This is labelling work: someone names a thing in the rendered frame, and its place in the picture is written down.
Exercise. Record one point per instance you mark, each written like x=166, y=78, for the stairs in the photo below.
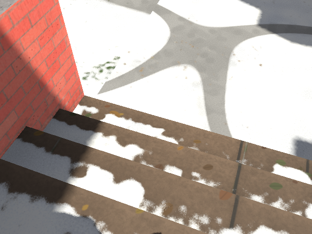
x=207, y=181

